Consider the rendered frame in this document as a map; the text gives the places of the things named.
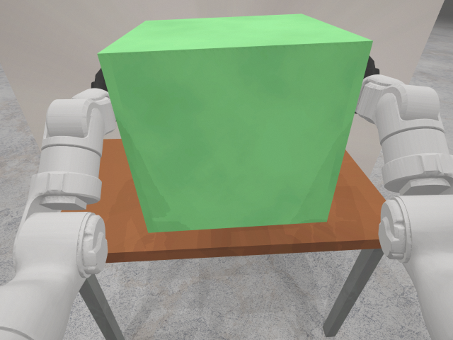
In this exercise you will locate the left robot upper arm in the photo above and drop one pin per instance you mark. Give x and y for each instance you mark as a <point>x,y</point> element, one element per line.
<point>55,253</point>

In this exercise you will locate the right robot upper arm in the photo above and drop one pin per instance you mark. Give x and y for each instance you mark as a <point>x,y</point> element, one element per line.
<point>418,232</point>

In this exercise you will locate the robot right forearm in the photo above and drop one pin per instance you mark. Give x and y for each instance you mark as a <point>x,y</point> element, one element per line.
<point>411,133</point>

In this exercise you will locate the robot left forearm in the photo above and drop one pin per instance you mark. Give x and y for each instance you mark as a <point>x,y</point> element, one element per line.
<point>72,148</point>

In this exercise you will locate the carton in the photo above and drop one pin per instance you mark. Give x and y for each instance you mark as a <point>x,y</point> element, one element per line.
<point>235,121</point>

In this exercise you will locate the table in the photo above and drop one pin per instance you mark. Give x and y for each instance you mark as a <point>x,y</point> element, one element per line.
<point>352,224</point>

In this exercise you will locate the robot left hand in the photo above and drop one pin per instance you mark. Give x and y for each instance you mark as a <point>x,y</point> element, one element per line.
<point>99,82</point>

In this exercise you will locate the robot right hand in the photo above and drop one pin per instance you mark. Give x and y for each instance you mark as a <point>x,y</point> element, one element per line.
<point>370,69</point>

